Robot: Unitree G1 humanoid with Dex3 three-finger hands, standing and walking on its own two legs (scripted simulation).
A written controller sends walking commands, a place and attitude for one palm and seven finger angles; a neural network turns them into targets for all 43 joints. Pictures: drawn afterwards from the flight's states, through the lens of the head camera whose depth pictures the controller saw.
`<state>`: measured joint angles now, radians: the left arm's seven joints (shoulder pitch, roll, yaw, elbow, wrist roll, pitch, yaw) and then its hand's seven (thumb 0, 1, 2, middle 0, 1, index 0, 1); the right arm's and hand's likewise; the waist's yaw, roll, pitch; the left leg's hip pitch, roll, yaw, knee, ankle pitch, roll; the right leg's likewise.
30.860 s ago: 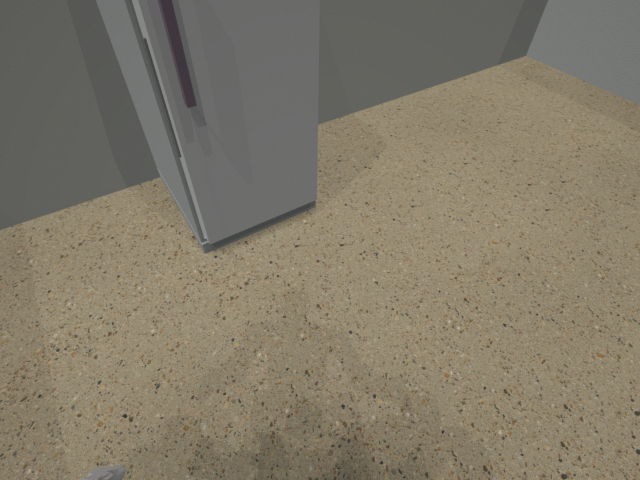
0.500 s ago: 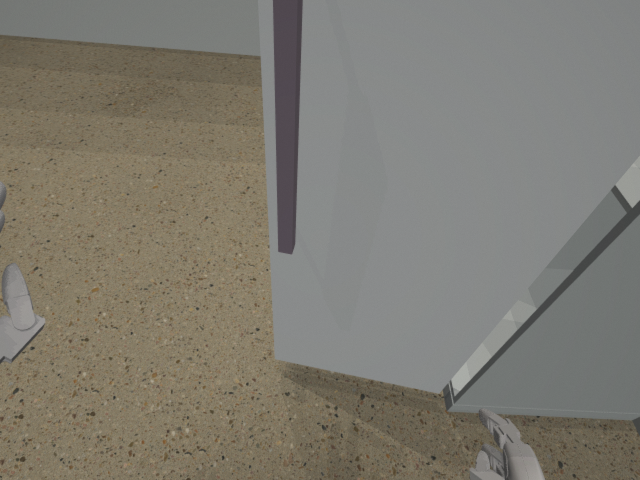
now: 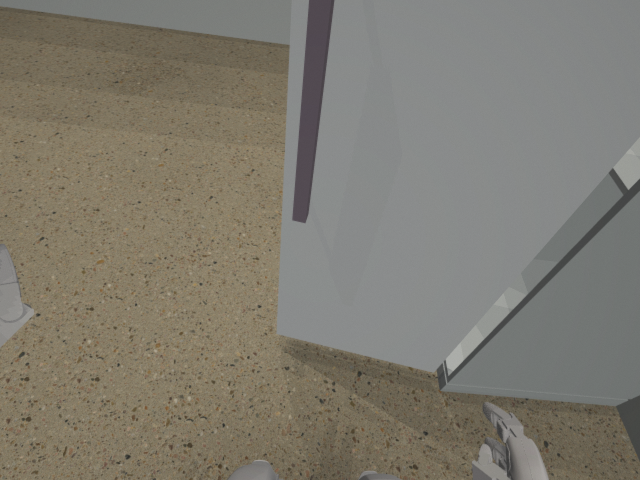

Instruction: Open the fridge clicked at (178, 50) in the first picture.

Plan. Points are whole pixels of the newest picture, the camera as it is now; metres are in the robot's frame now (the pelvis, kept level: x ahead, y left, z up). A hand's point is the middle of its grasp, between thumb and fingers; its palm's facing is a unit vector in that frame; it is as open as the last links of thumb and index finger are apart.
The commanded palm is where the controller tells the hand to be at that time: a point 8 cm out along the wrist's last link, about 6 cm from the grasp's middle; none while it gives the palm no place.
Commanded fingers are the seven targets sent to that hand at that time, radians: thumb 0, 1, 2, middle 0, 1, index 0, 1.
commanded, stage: step back with the hand held close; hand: left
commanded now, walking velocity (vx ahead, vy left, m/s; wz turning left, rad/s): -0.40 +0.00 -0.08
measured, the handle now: (315, 90) +0.59 +0.05 +0.19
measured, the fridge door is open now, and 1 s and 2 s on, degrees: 81 81 81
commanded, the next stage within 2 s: stop stepping back and stand still in 0.40 s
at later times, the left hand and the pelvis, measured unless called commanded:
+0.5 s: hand out of the picture +0.13 +0.25 +0.20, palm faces +0.27 -0.84 -0.47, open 7.4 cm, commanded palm +0.05 +0.29 +0.20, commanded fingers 0.00 0.90 0.90 -0.20 -0.30 -0.20 -0.30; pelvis -0.11 +0.00 +0.01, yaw -4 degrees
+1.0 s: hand out of the picture +0.04 +0.28 +0.19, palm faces +0.37 -0.81 -0.46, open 7.4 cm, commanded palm -0.01 +0.32 +0.20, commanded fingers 0.00 0.90 0.90 -0.20 -0.30 -0.20 -0.30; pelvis -0.18 +0.03 +0.02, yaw -5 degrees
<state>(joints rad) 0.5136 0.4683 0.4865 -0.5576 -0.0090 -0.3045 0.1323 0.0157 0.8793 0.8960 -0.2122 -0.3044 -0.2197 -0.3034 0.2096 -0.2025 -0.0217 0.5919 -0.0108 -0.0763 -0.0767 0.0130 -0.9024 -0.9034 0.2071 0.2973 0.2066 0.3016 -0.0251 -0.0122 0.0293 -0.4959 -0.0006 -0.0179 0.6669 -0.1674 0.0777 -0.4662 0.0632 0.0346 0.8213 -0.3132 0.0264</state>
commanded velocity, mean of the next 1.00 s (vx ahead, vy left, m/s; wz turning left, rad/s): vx -0.11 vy -0.02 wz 0.01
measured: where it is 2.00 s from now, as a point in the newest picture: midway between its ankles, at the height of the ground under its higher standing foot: outside the picture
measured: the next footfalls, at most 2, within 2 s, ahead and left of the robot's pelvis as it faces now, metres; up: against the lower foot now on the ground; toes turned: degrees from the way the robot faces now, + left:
right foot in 0.26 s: -0.13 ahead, -0.13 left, +0.00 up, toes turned -5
left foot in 0.68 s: -0.09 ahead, +0.15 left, +0.00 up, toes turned -3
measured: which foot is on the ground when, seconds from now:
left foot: down 0.00-0.50, up 0.52-0.66, down 0.68-1.00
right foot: up 0.00-0.24, down 0.26-0.74, up 0.76-0.94, down 0.96-1.00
